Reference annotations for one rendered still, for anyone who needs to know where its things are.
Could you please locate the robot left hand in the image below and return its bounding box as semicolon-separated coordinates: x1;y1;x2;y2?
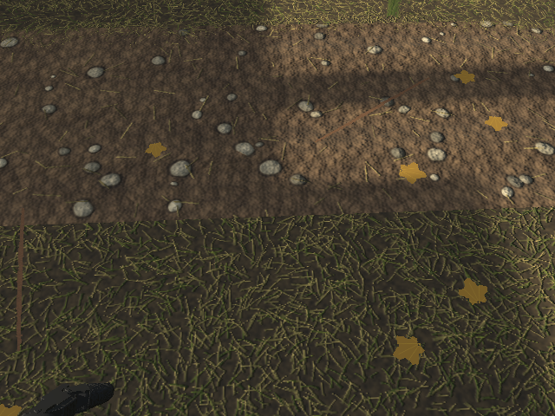
22;383;114;416

